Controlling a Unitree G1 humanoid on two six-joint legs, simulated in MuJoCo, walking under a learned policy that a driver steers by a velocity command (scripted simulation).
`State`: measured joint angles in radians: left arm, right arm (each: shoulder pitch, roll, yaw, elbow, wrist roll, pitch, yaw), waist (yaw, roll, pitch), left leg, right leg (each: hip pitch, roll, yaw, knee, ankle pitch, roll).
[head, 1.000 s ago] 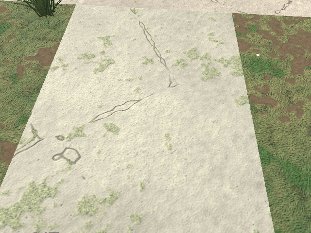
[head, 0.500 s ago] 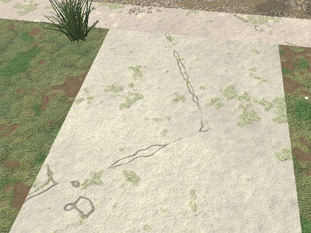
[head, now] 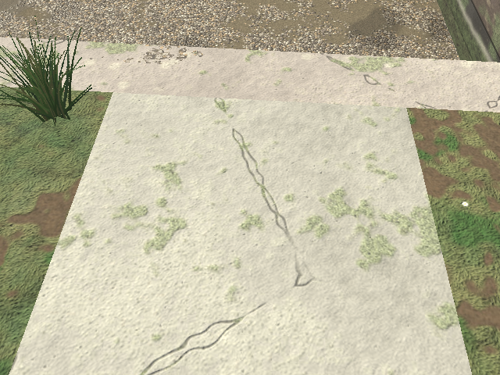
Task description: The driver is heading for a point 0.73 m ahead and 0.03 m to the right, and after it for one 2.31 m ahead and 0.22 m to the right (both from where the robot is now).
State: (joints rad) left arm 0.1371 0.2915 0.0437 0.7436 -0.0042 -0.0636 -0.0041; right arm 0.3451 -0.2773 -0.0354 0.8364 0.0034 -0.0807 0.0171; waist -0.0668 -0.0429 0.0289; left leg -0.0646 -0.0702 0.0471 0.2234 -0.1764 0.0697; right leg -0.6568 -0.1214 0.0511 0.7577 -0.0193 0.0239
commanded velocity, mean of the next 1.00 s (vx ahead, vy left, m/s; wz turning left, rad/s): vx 0.45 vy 0.00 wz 0.00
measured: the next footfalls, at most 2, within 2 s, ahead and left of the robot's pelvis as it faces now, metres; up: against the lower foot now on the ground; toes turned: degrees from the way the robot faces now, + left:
right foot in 0.20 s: +0.30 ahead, -0.15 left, +0.00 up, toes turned -1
left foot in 0.74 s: +0.59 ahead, +0.09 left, +0.00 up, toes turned +3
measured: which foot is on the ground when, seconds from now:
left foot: down 0.00-0.20, up 0.22-0.72, down 0.74-1.00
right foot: up 0.00-0.18, down 0.20-0.74, up 0.76-1.00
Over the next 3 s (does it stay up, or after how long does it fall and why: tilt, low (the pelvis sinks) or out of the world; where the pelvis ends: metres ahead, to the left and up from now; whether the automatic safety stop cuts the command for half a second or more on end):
stays up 0.95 -0.01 -0.02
